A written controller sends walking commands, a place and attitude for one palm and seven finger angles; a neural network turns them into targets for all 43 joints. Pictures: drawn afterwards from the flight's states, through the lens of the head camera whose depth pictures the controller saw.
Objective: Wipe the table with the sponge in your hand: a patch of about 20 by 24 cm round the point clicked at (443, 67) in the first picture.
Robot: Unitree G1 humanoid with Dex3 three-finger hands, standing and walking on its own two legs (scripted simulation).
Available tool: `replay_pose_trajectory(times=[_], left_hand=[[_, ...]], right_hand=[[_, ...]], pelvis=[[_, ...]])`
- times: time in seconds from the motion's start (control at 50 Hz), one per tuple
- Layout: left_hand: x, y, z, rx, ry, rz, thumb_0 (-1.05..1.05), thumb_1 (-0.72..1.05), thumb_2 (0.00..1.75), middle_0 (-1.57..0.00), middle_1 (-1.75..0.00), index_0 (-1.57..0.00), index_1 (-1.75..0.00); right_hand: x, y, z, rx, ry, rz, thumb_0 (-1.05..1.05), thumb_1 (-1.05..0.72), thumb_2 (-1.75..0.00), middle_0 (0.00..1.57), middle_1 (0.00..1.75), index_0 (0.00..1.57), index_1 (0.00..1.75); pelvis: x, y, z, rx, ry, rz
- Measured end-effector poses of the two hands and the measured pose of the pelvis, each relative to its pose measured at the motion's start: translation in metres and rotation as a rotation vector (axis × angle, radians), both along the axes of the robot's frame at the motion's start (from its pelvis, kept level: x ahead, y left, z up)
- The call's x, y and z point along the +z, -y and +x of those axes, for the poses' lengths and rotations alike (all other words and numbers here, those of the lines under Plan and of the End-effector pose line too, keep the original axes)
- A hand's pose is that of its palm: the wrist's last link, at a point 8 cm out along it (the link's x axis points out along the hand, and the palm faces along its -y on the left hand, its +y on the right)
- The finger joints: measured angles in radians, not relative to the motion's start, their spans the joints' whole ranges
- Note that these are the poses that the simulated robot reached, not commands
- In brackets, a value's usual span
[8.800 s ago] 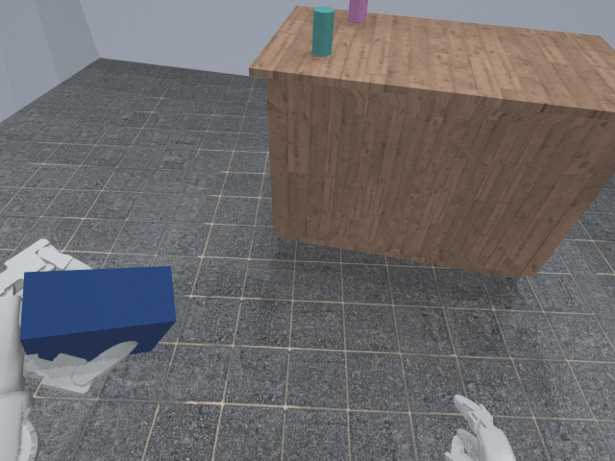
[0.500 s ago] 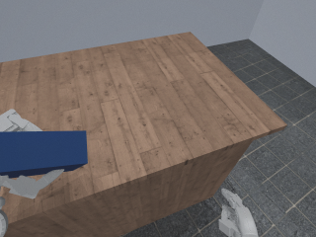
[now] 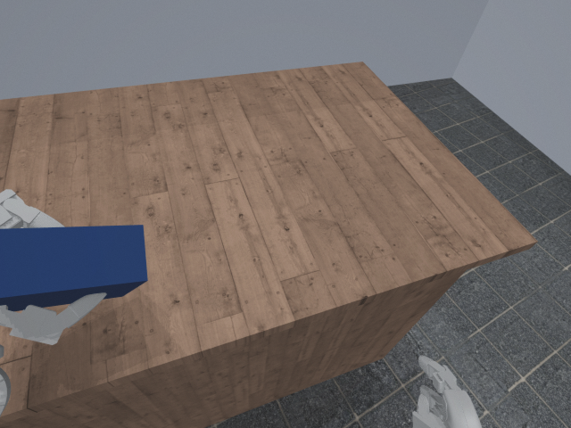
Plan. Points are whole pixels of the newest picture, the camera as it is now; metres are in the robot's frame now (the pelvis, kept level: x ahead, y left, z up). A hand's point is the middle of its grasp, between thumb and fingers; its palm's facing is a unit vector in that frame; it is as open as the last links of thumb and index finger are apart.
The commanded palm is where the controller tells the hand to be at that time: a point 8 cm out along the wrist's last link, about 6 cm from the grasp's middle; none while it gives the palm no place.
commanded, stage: come to a stop and stand still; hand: left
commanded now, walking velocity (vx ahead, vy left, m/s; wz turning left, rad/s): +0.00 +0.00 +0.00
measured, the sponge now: (91, 268) +0.23 +0.23 +0.15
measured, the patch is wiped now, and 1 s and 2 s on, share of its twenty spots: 0.00 0.00 0.00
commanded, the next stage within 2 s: look again from close up in 0.38 s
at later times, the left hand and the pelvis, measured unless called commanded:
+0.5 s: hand (39, 267) +0.22 +0.28 +0.16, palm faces +0.39 -0.84 -0.37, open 9.4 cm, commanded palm +0.16 +0.31 +0.18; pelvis +0.01 +0.03 +0.00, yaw +0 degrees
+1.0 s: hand (54, 273) +0.22 +0.26 +0.16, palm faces +0.39 -0.84 -0.38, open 9.4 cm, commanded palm +0.16 +0.29 +0.18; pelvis +0.00 +0.01 +0.00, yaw +1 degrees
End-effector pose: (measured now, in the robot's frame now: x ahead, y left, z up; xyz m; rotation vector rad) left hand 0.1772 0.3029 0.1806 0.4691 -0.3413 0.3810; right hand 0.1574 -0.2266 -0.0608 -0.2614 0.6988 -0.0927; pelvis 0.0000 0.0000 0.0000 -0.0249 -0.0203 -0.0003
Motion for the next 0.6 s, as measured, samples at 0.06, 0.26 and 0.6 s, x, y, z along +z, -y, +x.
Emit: replay_pose_trajectory(times=[0.06,0.26,0.6], left_hand=[[-0.005,-0.004,0.002,0.020,-0.004,-0.041,-0.01,-0.44,1.03,-0.82,-1.36,-0.82,-1.36],[-0.011,-0.005,0.015,-0.046,-0.043,-0.046,-0.01,-0.44,1.03,-0.82,-1.36,-0.82,-1.36],[-0.015,-0.015,0.003,-0.006,-0.085,-0.044,-0.01,-0.44,1.03,-0.82,-1.36,-0.82,-1.36]], right_hand=[[-0.002,-0.015,0.007,0.028,-0.001,0.020,0.01,-0.90,-0.90,0.20,0.29,0.20,0.30],[0.005,-0.047,0.030,0.056,0.041,0.049,0.01,-0.90,-0.90,0.20,0.30,0.21,0.30],[0.000,-0.035,0.018,0.018,-0.012,0.016,0.01,-0.90,-0.90,0.20,0.30,0.20,0.30]], pelvis=[[0.001,-0.006,0.002,0.001,0.000,-0.001],[0.001,-0.020,0.007,-0.001,0.001,-0.004],[0.002,-0.026,0.004,0.009,0.006,-0.007]])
